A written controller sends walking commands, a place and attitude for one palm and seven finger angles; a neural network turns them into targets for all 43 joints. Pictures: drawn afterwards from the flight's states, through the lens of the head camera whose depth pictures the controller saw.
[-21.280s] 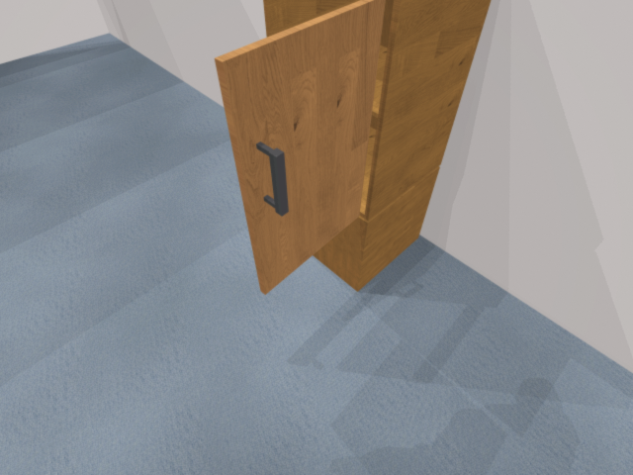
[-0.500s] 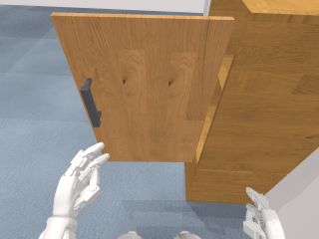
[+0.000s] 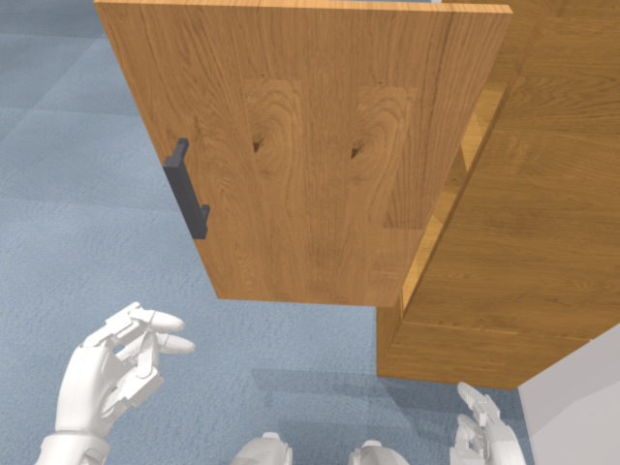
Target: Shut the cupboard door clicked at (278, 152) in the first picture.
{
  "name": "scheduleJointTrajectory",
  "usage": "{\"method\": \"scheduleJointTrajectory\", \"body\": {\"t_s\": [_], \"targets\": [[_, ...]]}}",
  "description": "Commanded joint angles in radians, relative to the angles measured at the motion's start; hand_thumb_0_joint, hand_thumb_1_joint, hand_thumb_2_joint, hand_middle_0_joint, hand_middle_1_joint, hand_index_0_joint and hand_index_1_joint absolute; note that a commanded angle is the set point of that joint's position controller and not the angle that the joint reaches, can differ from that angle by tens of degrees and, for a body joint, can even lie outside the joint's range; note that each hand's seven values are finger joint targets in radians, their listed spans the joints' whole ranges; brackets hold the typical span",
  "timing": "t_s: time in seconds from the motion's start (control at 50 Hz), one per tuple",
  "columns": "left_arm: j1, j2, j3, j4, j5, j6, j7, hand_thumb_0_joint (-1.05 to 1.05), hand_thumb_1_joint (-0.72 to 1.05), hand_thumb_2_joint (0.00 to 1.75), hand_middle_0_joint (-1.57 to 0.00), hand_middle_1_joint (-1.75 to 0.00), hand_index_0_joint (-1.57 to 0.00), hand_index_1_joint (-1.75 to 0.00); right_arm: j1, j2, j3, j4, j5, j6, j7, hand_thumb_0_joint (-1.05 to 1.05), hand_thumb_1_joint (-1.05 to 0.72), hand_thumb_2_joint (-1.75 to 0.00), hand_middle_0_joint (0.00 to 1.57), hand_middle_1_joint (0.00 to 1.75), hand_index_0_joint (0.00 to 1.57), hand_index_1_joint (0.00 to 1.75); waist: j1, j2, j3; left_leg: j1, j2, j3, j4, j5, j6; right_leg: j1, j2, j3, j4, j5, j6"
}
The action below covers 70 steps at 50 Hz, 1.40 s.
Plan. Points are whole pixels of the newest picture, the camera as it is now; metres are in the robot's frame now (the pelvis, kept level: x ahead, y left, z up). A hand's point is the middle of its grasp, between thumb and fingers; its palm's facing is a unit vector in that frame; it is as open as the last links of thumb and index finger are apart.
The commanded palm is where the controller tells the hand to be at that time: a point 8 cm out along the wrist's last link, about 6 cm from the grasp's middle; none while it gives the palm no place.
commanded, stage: raise the hand and make a fist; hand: left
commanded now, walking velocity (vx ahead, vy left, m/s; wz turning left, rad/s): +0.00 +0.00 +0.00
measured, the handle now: (191, 191) +0.44 +0.19 +0.10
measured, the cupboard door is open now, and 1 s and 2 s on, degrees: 93 93 93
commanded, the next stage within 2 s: bring the fist close to the handle in 1.08 s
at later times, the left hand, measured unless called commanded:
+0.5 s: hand (124, 350) +0.22 +0.21 +0.09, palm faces +0.01 -1.00 -0.03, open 3.1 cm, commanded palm +0.20 +0.27 +0.09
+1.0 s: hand (120, 337) +0.23 +0.21 +0.10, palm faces +0.02 -1.00 -0.03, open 3.1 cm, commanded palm +0.21 +0.27 +0.11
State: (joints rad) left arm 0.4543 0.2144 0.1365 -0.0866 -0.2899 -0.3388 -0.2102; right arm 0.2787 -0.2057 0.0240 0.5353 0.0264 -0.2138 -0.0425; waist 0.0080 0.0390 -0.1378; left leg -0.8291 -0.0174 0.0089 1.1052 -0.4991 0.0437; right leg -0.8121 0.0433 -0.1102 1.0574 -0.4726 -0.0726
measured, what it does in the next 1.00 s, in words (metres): stands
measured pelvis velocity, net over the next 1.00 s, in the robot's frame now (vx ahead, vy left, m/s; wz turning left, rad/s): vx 0.01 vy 0.02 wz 0.01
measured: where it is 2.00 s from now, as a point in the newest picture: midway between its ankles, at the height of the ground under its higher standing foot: outside the picture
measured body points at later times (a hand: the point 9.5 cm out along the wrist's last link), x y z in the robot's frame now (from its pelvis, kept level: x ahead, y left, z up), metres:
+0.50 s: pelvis +0.01 +0.03 +0.02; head +0.05 +0.04 +0.46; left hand +0.22 +0.27 +0.09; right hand +0.21 -0.19 -0.04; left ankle +0.02 +0.09 -0.66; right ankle +0.03 -0.08 -0.66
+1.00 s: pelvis +0.01 +0.02 +0.03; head +0.04 +0.03 +0.48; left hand +0.23 +0.27 +0.11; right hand +0.18 -0.21 -0.04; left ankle +0.02 +0.09 -0.66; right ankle +0.03 -0.08 -0.66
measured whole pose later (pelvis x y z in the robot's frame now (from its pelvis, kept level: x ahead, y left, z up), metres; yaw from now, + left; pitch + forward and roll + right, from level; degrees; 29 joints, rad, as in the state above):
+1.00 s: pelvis +0.01 +0.02 +0.03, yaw +0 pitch +8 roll -2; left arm 0.37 0.26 0.15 -0.10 -0.29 -0.26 -0.22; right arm 0.29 -0.26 0.04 0.51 0.03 -0.21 -0.05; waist 0.01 0.04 -0.10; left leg -0.65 -0.04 0.02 0.95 -0.45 0.08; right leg -0.62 0.03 -0.09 0.90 -0.42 -0.04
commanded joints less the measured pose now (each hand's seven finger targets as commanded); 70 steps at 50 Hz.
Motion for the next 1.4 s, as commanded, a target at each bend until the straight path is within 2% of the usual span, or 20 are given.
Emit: {"method": "scheduleJointTrajectory", "body": {"t_s": [0.0,0.1,0.16,0.18,0.32,0.36,0.52,0.6,0.68,0.7,0.78,0.9,0.94,1.0,1.12,1.2,1.26,1.28,1.32,1.38], "targets": [[0.013,0.088,0.026,-0.201,-0.001,-0.115,-0.004,0.00,0.90,0.90,-0.97,-1.14,-0.97,-1.14,-0.089,-0.148,-0.063,-0.180,-0.001,-0.063,-0.004,0.00,-0.90,-0.90,0.20,0.30,0.20,0.30,0.000,-0.047,-0.159,0.062,0.009,-0.075,-0.150,0.235,-0.009,0.171,-0.037,0.121,-0.159,0.184,0.051],[-0.011,0.138,0.055,-0.247,-0.002,-0.102,-0.003,0.00,0.90,0.90,-1.06,-1.24,-1.06,-1.24,-0.071,-0.163,-0.065,-0.194,0.003,-0.055,-0.014,0.00,-0.90,-0.90,0.20,0.30,0.20,0.30,0.007,-0.015,-0.180,0.116,0.008,-0.081,-0.192,0.219,-0.015,0.163,-0.025,0.087,-0.160,0.143,0.037],[-0.018,0.126,0.058,-0.272,-0.006,-0.095,0.016,0.00,0.90,0.90,-1.12,-1.30,-1.12,-1.30,-0.062,-0.162,-0.061,-0.205,0.004,-0.045,-0.017,0.00,-0.90,-0.90,0.20,0.30,0.20,0.30,0.009,-0.015,-0.185,0.149,0.011,-0.088,-0.221,0.236,-0.023,0.174,-0.019,0.067,-0.160,0.160,0.034],[-0.027,0.121,0.051,-0.297,-0.006,-0.098,0.023,0.00,0.90,0.90,-1.13,-1.32,-1.13,-1.32,-0.064,-0.161,-0.061,-0.206,0.005,-0.045,-0.016,0.00,-0.90,-0.90,0.20,0.30,0.20,0.30,0.010,0.016,-0.194,0.172,0.012,-0.090,-0.226,0.253,-0.027,0.172,-0.018,0.062,-0.158,0.175,0.033],[-0.051,0.117,0.019,-0.276,0.014,-0.042,0.018,0.00,0.90,0.90,-1.26,-1.46,-1.26,-1.46,-0.050,-0.169,-0.050,-0.216,0.007,-0.025,-0.011,0.00,-0.90,-0.90,0.20,0.30,0.20,0.30,-0.004,0.042,-0.144,0.237,0.026,-0.119,-0.279,0.278,-0.049,0.164,-0.009,0.036,-0.178,0.187,0.030],[-0.061,0.121,0.031,-0.256,0.010,-0.022,0.013,0.00,0.90,0.90,-1.30,-1.50,-1.30,-1.50,-0.047,-0.170,-0.048,-0.220,0.009,-0.021,-0.011,0.00,-0.90,-0.90,0.20,0.30,0.20,0.30,-0.007,0.010,-0.129,0.233,0.026,-0.122,-0.292,0.254,-0.051,0.172,-0.007,0.034,-0.191,0.179,0.032],[-0.154,0.154,0.070,-0.260,-0.010,0.001,-0.006,0.00,0.90,0.90,-1.30,-1.50,-1.30,-1.50,-0.055,-0.170,-0.032,-0.215,0.012,-0.023,-0.013,0.00,-0.90,-0.90,0.20,0.30,0.20,0.30,0.003,0.044,-0.133,0.262,0.020,-0.117,-0.316,0.269,-0.054,0.228,-0.009,0.042,-0.220,0.203,0.025],[-0.176,0.170,0.085,-0.222,-0.016,0.017,-0.022,0.00,0.90,0.90,-1.30,-1.50,-1.30,-1.50,-0.057,-0.177,-0.031,-0.201,0.015,-0.032,-0.016,0.00,-0.90,-0.90,0.20,0.30,0.20,0.30,-0.001,0.010,-0.115,0.259,0.019,-0.120,-0.328,0.247,-0.048,0.243,-0.009,0.045,-0.243,0.194,0.027],[-0.199,0.166,0.080,-0.222,-0.019,0.037,-0.029,0.00,0.90,0.90,-1.30,-1.50,-1.30,-1.50,-0.067,-0.176,-0.028,-0.196,0.021,-0.044,-0.019,0.00,-0.90,-0.90,0.20,0.30,0.20,0.30,0.000,0.043,-0.098,0.279,0.023,-0.129,-0.361,0.198,-0.050,0.242,-0.013,0.044,-0.266,0.155,0.028],[-0.182,0.178,0.098,-0.206,-0.022,0.042,-0.027,0.00,0.90,0.90,-1.30,-1.50,-1.30,-1.50,-0.066,-0.177,-0.029,-0.193,0.019,-0.047,-0.019,0.00,-0.90,-0.90,0.20,0.30,0.20,0.30,0.006,0.010,-0.099,0.272,0.020,-0.127,-0.361,0.204,-0.048,0.260,-0.012,0.046,-0.269,0.162,0.027],[-0.167,0.156,0.085,-0.208,-0.023,0.039,-0.024,0.00,0.90,0.90,-1.30,-1.50,-1.30,-1.50,-0.065,-0.176,-0.030,-0.193,0.019,-0.054,-0.015,0.00,-0.90,-0.90,0.20,0.30,0.20,0.30,0.005,0.012,-0.092,0.274,0.019,-0.120,-0.362,0.220,-0.050,0.260,-0.015,0.044,-0.270,0.172,0.030],[-0.169,0.180,0.106,-0.219,-0.018,0.015,-0.007,0.00,0.90,0.90,-1.30,-1.50,-1.30,-1.50,-0.059,-0.180,-0.033,-0.183,0.010,-0.060,-0.012,0.00,-0.90,-0.90,0.20,0.30,0.20,0.30,0.003,-0.001,-0.108,0.264,0.014,-0.104,-0.342,0.243,-0.041,0.277,-0.017,0.057,-0.270,0.190,0.030],[-0.173,0.166,0.089,-0.232,-0.013,0.009,-0.005,0.00,0.90,0.90,-1.30,-1.50,-1.30,-1.50,-0.064,-0.176,-0.033,-0.184,0.012,-0.062,-0.009,0.00,-0.90,-0.90,0.20,0.30,0.20,0.30,0.003,0.035,-0.107,0.274,0.014,-0.102,-0.343,0.246,-0.042,0.269,-0.019,0.055,-0.267,0.191,0.029],[-0.167,0.177,0.094,-0.219,-0.010,0.011,-0.005,0.00,0.90,0.90,-1.30,-1.50,-1.30,-1.50,-0.062,-0.181,-0.034,-0.181,0.010,-0.059,-0.011,0.00,-0.90,-0.90,0.20,0.30,0.20,0.30,-0.003,0.001,-0.100,0.256,0.014,-0.099,-0.336,0.224,-0.032,0.272,-0.019,0.063,-0.275,0.175,0.033],[-0.172,0.181,0.100,-0.252,-0.013,0.012,-0.003,0.00,0.90,0.90,-1.30,-1.50,-1.30,-1.50,-0.066,-0.175,-0.033,-0.187,0.011,-0.058,-0.015,0.00,-0.90,-0.90,0.20,0.30,0.20,0.30,0.000,0.015,-0.133,0.266,0.009,-0.088,-0.327,0.246,-0.026,0.298,-0.024,0.074,-0.279,0.199,0.034],[-0.205,0.177,0.102,-0.196,-0.019,0.015,-0.010,0.00,0.90,0.90,-1.30,-1.50,-1.30,-1.50,-0.061,-0.176,-0.032,-0.170,0.011,-0.051,-0.017,0.00,-0.90,-0.90,0.20,0.30,0.20,0.30,-0.014,-0.029,-0.083,0.230,0.008,-0.080,-0.308,0.227,-0.021,0.280,-0.023,0.085,-0.292,0.183,0.039],[-0.257,0.183,0.108,-0.166,-0.019,0.016,-0.019,0.00,0.90,0.90,-1.30,-1.50,-1.30,-1.50,-0.068,-0.178,-0.032,-0.168,0.014,-0.049,-0.021,0.00,-0.90,-0.90,0.20,0.30,0.20,0.30,-0.013,-0.027,-0.094,0.215,0.005,-0.073,-0.301,0.197,-0.018,0.279,-0.030,0.105,-0.303,0.139,0.042],[-0.311,0.167,0.081,-0.176,-0.017,0.014,-0.025,0.00,0.90,0.90,-1.30,-1.50,-1.30,-1.50,-0.072,-0.177,-0.030,-0.166,0.014,-0.051,-0.021,0.00,-0.90,-0.90,0.20,0.30,0.20,0.30,-0.023,0.002,-0.100,0.224,0.002,-0.072,-0.298,0.197,-0.016,0.274,-0.033,0.107,-0.302,0.143,0.042],[-0.310,0.195,0.114,-0.160,-0.020,0.017,-0.028,0.00,0.90,0.90,-1.30,-1.50,-1.30,-1.50,-0.067,-0.178,-0.034,-0.162,0.015,-0.050,-0.024,0.00,-0.90,-0.90,0.20,0.30,0.20,0.30,-0.012,-0.023,-0.131,0.222,0.004,-0.069,-0.290,0.221,-0.014,0.305,-0.034,0.122,-0.305,0.166,0.043],[-0.328,0.185,0.100,-0.158,-0.017,0.024,-0.026,0.00,0.90,0.90,-1.30,-1.50,-1.30,-1.50,-0.066,-0.174,-0.031,-0.161,0.017,-0.049,-0.022,0.00,-0.90,-0.90,0.20,0.30,0.20,0.30,-0.006,0.005,-0.153,0.242,0.004,-0.069,-0.301,0.249,-0.016,0.323,-0.035,0.113,-0.298,0.205,0.041]]}}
